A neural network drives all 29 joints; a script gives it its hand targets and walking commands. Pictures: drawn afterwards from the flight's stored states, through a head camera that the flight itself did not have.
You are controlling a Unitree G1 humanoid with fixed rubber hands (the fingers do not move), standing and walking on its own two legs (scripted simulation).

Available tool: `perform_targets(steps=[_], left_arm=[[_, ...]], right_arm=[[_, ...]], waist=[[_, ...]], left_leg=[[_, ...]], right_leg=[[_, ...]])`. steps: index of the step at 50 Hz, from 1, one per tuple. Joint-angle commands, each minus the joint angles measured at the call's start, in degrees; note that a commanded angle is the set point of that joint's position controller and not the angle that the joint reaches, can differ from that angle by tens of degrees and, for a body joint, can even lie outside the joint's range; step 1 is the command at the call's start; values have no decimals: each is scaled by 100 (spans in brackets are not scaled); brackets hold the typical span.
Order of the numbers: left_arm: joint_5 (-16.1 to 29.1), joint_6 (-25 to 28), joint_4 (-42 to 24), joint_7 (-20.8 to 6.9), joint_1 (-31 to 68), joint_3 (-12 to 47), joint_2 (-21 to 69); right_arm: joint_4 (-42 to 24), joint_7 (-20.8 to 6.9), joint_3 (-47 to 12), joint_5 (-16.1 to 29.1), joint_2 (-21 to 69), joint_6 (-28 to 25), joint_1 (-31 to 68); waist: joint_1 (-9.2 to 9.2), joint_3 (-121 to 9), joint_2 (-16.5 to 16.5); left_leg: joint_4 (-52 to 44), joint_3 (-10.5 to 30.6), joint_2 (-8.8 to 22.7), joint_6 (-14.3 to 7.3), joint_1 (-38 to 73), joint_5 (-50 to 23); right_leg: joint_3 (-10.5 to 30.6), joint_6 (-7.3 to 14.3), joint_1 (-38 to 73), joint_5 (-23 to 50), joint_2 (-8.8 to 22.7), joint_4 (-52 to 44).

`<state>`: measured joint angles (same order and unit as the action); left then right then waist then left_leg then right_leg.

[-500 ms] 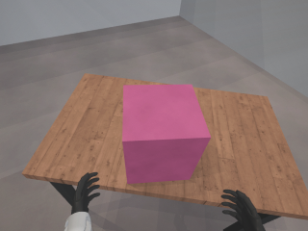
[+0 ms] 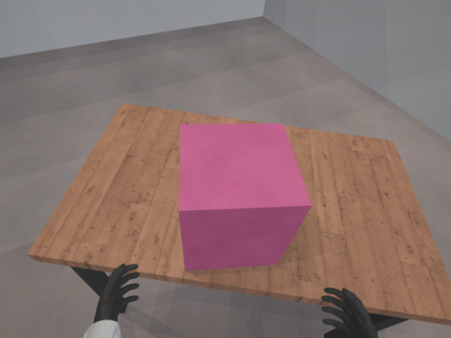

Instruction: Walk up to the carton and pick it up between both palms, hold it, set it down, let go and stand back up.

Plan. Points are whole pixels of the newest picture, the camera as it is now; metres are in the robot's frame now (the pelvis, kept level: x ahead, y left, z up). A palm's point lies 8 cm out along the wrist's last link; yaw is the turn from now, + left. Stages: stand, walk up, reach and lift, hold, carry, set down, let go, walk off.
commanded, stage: set down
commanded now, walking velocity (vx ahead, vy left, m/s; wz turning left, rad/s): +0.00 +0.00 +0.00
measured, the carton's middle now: (232, 199) +0.40 +0.04 -0.01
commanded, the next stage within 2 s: let go in 0.58 s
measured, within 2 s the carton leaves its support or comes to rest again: neither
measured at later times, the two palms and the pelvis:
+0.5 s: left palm (101, 320) +0.16 +0.24 -0.07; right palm out of the picture +0.18 -0.20 -0.07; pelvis +0.00 +0.00 +0.00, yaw +0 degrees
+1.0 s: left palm (100, 323) +0.16 +0.24 -0.08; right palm out of the picture +0.17 -0.20 -0.09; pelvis +0.01 +0.00 +0.00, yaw +0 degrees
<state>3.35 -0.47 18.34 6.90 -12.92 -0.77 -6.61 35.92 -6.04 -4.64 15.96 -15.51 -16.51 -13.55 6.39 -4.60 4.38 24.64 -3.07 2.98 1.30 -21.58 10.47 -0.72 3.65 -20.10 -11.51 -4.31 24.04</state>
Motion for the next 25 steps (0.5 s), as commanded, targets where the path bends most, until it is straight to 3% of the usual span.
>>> perform_targets(steps=[1, 3, 5, 6, 8, 9, 10, 12, 13, 14, 15, 16, 18, 19, 22, 23, 25], left_arm=[[-121, 202, -852, -153, 55, 71, -856], [-82, 192, -1156, -149, -4, 107, -880], [-39, 188, -1148, -147, 20, 165, -861], [-20, 121, -880, -227, 106, 72, -976], [-21, 94, -1176, -206, 119, 55, -1006], [51, 229, -1693, -96, 135, 83, -996], [-27, 68, -869, -209, 138, 205, -918], [2, 3, -917, -210, 214, 132, -1034], [93, -24, -841, -277, 269, 155, -1087], [117, -54, -761, -313, 163, 180, -1085], [169, 91, -1527, -217, 243, 181, -1094], [58, -55, -674, -321, 49, 114, -1157], [89, -82, -767, -366, 265, 62, -1262], [96, -42, -1155, -326, 273, 32, -1280], [62, -93, -1003, -315, 227, 116, -1198], [108, -14, -1250, -275, 286, 122, -1216], [92, -216, -578, -429, 233, 188, -1270]], right_arm=[[-493, 78, 652, -556, -568, -288, 280], [-612, 72, 737, -524, -586, -305, 297], [-595, 80, 779, -564, -582, -317, 330], [-639, 141, 713, -617, -484, -265, 386], [-736, 147, 669, -604, -470, -269, 355], [-1036, 94, 771, -535, -580, -381, 424], [-409, 150, 754, -663, -451, -224, 405], [-490, 158, 816, -772, -436, -212, 473], [-464, 213, 836, -820, -347, -173, 462], [-501, 262, 802, -851, -317, -160, 380], [-813, 192, 911, -751, -489, -270, 502], [-418, 286, 813, -865, -306, -134, 285], [-346, 336, 781, -956, -177, -97, 237], [-526, 305, 811, -885, -285, -137, 351], [-175, 313, 842, -915, -259, -127, 285], [-486, 290, 924, -902, -339, -220, 394], [-89, 392, 867, -1083, -183, -46, 382]], waist=[[-636, -449, -146], [-693, -581, -302], [-746, -525, -198], [-685, -442, -6], [-713, -569, -175], [-572, -938, -281], [-804, -414, -257], [-704, -334, -291], [-803, -405, -107], [-858, -354, -126], [-720, -696, -234], [-812, -363, -170], [-851, -410, -58], [-719, -560, -285], [-796, -479, -577], [-751, -709, -491], [-954, -228, -293]], left_leg=[[-305, 39, -369, -94, 1646, -517], [-302, 91, -350, -63, 1741, -578], [-298, 131, -316, -97, 1830, -660], [-248, 59, -365, -142, 1700, -530], [-277, 73, -369, -111, 1587, -534], [-284, 116, -318, -102, 1634, -785], [-336, 100, -316, -112, 1666, -439], [-363, 81, -315, -102, 1727, -342], [-332, 85, -337, -146, 1637, -290], [-337, 45, -365, -123, 1732, -440], [-358, 97, -306, -103, 1805, -738], [-371, 61, -359, -132, 1639, -383], [-309, 45, -389, -164, 1501, -268], [-304, 17, -368, -127, 1670, -460], [-333, 79, -294, -78, 1778, -592], [-312, 48, -310, -54, 1833, -682], [-281, 56, -314, -98, 1845, -392]], right_leg=[[411, -278, 1198, 313, 630, -770], [392, -252, 1130, 361, 605, -759], [311, -250, 1044, 379, 579, -766], [440, -297, 1019, 291, 650, -807], [513, -310, 1204, 244, 706, -769], [334, -296, 1252, 502, 577, -615], [409, -272, 1026, 58, 632, -830], [305, -277, 920, 5, 564, -758], [385, -327, 1004, -82, 637, -820], [348, -304, 983, 174, 605, -800], [172, -309, 1020, 435, 480, -645], [303, -305, 1134, 281, 608, -748], [471, -387, 1225, 92, 700, -737], [427, -351, 1105, 151, 678, -725], [183, -272, 1011, 368, 523, -655], [131, -291, 1053, 411, 487, -639], [247, -295, 791, 150, 582, -796]])
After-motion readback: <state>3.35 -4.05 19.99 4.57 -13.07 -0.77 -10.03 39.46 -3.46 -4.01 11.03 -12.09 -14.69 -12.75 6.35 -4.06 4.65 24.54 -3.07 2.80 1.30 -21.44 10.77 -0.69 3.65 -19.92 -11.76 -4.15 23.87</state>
